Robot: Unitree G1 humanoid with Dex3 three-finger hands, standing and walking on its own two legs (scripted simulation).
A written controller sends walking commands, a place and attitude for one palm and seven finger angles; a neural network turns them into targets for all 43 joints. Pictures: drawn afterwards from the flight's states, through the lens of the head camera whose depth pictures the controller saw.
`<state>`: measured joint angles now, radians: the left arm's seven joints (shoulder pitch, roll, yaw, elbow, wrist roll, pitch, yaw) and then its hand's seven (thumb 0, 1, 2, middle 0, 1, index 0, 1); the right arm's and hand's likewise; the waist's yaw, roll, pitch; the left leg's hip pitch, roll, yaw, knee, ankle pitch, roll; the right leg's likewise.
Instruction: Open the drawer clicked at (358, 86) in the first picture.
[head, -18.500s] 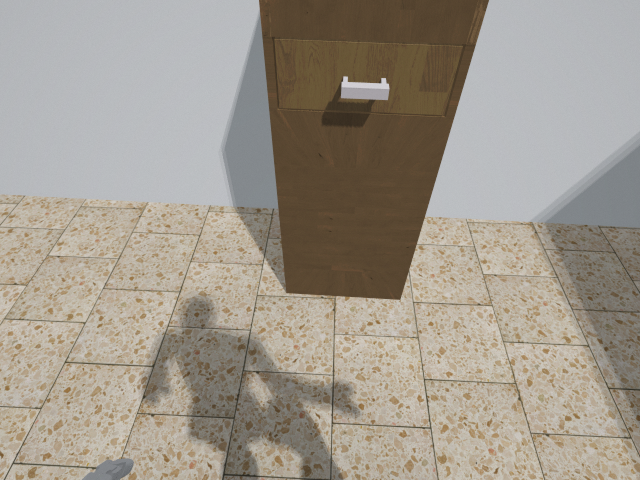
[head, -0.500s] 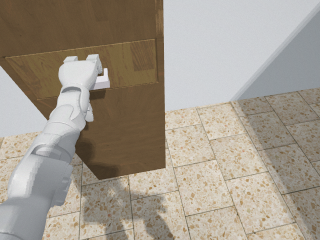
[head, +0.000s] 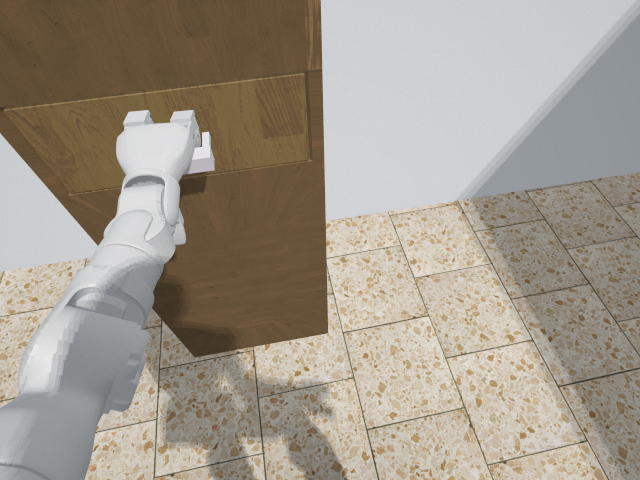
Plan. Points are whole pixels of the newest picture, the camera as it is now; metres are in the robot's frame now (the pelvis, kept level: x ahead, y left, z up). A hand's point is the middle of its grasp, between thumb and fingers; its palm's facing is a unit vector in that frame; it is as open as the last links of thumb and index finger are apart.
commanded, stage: lower the fingers behind the handle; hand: left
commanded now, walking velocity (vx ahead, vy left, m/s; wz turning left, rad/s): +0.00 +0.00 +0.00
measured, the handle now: (177, 152) +0.54 +0.19 +0.09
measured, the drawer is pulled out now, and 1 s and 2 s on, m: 0.00 0.00 0.00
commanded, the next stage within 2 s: lift the fingers back up to retry in 0.12 s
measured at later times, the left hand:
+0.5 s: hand (166, 170) +0.50 +0.19 +0.10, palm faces -0.01 +0.00 -1.00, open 13.8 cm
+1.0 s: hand (152, 145) +0.49 +0.20 +0.15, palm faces -0.03 -0.01 -1.00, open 13.8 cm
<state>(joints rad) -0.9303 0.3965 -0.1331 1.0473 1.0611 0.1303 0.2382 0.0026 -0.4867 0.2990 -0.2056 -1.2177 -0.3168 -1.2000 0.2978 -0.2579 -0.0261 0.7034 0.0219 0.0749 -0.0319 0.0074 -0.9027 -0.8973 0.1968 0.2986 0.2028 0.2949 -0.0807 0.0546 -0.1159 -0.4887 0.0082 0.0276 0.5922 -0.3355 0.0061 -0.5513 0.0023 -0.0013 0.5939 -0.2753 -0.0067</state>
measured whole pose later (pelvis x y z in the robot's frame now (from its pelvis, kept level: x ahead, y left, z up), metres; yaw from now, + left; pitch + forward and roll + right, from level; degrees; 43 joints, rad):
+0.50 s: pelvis +0.00 +0.00 +0.00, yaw +0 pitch +13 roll +0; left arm -0.95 0.44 -0.08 1.05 1.06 0.10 0.18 0.00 -0.49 0.30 -0.30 -1.23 -0.32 -1.20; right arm 0.33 -0.27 -0.03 0.71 0.03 0.05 -0.05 0.01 -0.90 -0.90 0.20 0.30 0.20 0.29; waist -0.10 0.06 -0.10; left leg -0.47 0.01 0.03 0.58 -0.33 0.01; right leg -0.54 0.01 0.00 0.57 -0.26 -0.01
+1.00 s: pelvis +0.01 +0.01 +0.01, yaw +1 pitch +10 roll +0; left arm -0.98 0.41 -0.18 0.93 1.00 0.14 0.01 0.00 -0.49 0.30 -0.32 -1.20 -0.32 -1.20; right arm 0.25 -0.27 -0.01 0.69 0.04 0.07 -0.04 0.01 -0.90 -0.90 0.20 0.30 0.20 0.29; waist -0.05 0.07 -0.10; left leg -0.37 -0.01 0.01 0.52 -0.32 0.02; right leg -0.43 -0.02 -0.01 0.52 -0.27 0.01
